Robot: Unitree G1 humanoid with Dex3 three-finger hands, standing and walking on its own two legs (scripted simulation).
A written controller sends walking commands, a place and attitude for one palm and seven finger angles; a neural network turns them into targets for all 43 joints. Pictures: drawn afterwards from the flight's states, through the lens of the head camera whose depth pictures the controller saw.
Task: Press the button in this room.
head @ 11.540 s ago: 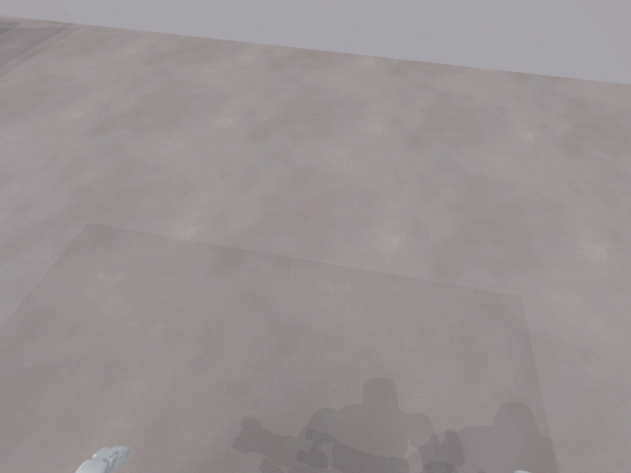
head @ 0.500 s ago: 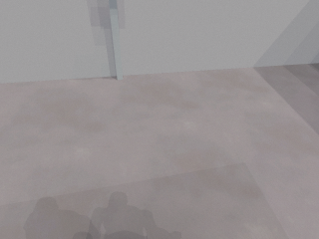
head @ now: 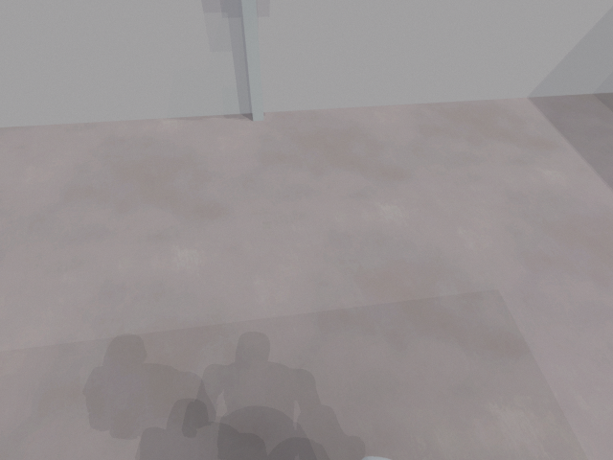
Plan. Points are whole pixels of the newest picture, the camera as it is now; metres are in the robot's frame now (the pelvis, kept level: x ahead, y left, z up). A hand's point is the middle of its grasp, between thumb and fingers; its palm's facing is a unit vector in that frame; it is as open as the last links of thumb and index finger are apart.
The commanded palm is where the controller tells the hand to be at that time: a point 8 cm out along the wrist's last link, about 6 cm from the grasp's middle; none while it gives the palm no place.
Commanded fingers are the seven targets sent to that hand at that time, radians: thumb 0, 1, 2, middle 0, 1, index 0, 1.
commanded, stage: turn or walk to find it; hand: left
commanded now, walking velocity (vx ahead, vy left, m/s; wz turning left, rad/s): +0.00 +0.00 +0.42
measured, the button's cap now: out of the picture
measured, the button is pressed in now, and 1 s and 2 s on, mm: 0 0 0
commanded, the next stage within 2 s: none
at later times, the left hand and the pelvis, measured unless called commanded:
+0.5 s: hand out of the picture -0.03 +0.15 -0.15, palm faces +0.27 -0.93 -0.27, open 7.3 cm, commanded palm none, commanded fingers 0.00 0.90 0.90 -0.20 -0.30 -0.20 -0.30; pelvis -0.03 -0.05 +0.00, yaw +15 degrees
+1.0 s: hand out of the picture -0.06 +0.18 -0.16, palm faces +0.45 -0.85 -0.27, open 7.4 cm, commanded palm none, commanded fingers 0.00 0.90 0.90 -0.20 -0.30 -0.20 -0.30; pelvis -0.06 -0.05 +0.00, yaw +26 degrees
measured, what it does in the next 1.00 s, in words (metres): steps on the spot, turning left: right foot, then left foot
